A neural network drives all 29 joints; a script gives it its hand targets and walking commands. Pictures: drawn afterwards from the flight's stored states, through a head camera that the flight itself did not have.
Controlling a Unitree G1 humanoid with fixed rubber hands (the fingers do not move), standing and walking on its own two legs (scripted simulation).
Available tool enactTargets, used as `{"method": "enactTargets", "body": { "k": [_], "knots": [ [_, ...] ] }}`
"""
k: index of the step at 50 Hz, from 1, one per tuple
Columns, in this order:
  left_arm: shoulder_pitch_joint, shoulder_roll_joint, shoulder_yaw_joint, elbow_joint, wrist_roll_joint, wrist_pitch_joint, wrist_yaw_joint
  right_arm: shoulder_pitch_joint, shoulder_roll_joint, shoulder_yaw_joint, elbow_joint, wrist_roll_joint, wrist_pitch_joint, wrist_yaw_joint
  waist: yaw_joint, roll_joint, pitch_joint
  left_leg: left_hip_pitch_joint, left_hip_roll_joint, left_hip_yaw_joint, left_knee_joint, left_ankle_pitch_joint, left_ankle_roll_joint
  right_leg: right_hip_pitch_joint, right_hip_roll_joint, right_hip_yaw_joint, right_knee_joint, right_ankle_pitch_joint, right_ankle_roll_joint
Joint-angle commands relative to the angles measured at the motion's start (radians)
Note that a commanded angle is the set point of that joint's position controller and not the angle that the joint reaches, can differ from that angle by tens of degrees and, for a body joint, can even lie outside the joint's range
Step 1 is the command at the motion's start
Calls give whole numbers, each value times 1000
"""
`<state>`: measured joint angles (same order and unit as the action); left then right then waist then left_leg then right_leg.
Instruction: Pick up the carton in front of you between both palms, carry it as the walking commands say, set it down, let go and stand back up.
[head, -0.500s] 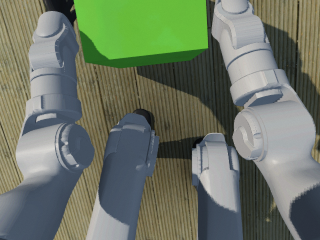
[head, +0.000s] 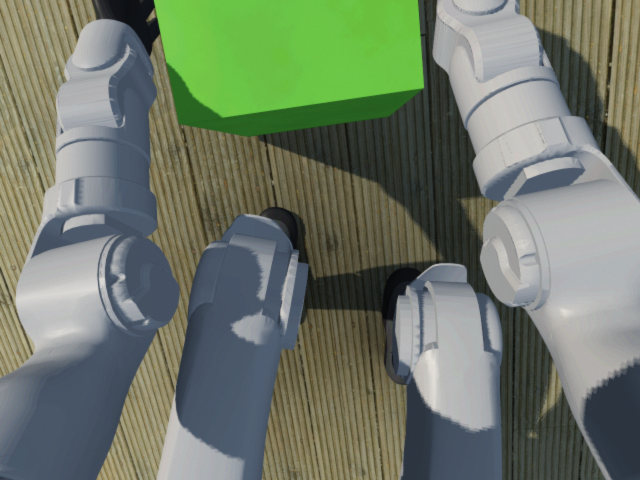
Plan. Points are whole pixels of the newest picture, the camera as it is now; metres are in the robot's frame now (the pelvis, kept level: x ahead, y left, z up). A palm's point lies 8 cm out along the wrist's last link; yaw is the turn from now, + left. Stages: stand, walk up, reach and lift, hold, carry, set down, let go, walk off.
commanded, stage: set down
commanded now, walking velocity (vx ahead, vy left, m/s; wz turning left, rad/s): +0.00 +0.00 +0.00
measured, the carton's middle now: (298, 26) +0.51 +0.15 -0.26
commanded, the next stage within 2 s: let go in 1.80 s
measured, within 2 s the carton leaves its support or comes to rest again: neither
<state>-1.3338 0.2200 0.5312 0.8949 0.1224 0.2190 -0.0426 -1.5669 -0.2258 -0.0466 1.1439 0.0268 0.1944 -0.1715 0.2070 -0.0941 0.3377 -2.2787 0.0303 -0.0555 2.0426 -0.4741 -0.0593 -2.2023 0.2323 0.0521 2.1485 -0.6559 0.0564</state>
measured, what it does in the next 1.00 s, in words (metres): stands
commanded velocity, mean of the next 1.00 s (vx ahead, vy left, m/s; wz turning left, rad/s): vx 0.00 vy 0.00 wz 0.00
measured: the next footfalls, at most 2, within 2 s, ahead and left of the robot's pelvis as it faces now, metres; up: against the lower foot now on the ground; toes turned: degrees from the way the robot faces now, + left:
none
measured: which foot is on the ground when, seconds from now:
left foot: down 0.00-1.00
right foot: down 0.00-1.00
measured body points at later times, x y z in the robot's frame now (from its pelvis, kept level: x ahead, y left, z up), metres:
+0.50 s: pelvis -0.01 +0.00 -0.01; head +0.37 +0.05 +0.22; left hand +0.47 +0.31 -0.20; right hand +0.58 +0.01 -0.20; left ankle +0.13 +0.14 -0.36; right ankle +0.09 -0.11 -0.36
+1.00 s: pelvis -0.01 +0.01 +0.01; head +0.35 +0.08 +0.26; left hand +0.48 +0.36 -0.13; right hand +0.60 +0.01 -0.13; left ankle +0.13 +0.14 -0.36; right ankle +0.08 -0.10 -0.36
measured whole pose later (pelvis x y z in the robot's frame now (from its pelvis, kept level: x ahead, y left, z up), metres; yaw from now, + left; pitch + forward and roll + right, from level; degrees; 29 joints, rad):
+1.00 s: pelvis -0.01 +0.01 +0.01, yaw +3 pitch +36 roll -1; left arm -1.39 0.37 0.34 0.96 -0.18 0.13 0.06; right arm -1.53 -0.37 0.02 0.95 0.13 0.23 -0.15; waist 0.19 -0.04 0.38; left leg -2.22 0.01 -0.01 2.02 -0.42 0.00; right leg -2.10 0.09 0.03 2.14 -0.66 0.05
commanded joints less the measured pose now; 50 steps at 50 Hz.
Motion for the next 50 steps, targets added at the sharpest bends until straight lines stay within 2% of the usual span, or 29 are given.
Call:
{"method": "enactTargets", "body": {
  "k": [1,13,21,22,24,26,27,29,34,38,42,46,50],
  "knots": [
    [-556,-527,-272,-43,-62,-37,-191,-456,768,176,-156,65,-55,224,157,-151,-1007,598,-72,118,-77,368,54,271,-26,-80,-196,256,-23],
    [-485,-427,-179,55,-10,-40,-172,-398,610,85,-60,-8,-46,240,122,-139,-817,505,-65,98,-74,248,61,191,-42,-71,-197,151,-37],
    [-441,-332,-120,108,2,-60,-154,-403,500,80,-64,-8,-51,223,136,-133,-797,492,-53,104,-60,233,57,245,-61,-52,-188,156,-23],
    [-422,-288,-104,120,1,-68,-144,-401,453,81,-69,-2,-54,213,139,-132,-803,498,-50,105,-59,237,55,263,-68,-52,-185,161,-18],
    [-335,-62,-32,155,-2,-104,-87,-366,216,65,-87,6,-69,157,146,-124,-821,516,-35,106,-59,249,45,315,-88,-51,-180,178,-2],
    [-248,258,34,191,-18,-161,5,-312,-96,55,-90,26,-82,82,160,-106,-856,551,-20,105,-59,281,35,349,-109,-46,-172,197,13],
    [-264,319,32,193,-48,-186,39,-323,-145,71,-95,45,-79,59,163,-96,-889,573,-15,102,-57,312,33,365,-114,-40,-165,214,17],
    [-299,365,-4,195,-116,-215,66,-339,-169,105,-100,82,-73,47,153,-90,-937,607,-6,96,-50,367,33,394,-125,-32,-151,253,18],
    [-326,364,-96,198,-243,-235,58,-369,-150,171,-158,150,-76,58,141,-103,-1023,656,1,89,-35,462,42,425,-143,-32,-124,302,9],
    [-314,382,-123,164,-292,-221,54,-363,-170,175,-232,160,-69,58,144,-106,-1141,757,-1,88,-44,507,40,455,-145,-53,-116,289,5],
    [-296,395,-137,75,-311,-188,69,-347,-210,137,-307,134,-44,39,128,-89,-1302,929,-19,93,-77,517,39,478,-133,-94,-139,224,-6],
    [-291,373,-164,-47,-310,-128,97,-342,-231,80,-372,113,0,21,104,-31,-1464,1125,-41,112,-132,492,31,474,-109,-135,-197,144,-23],
    [-268,307,-185,-58,-285,-69,118,-278,-234,6,-273,86,41,26,68,29,-1316,1069,-51,123,-216,349,13,380,-105,-147,-275,33,-39]
  ]
}}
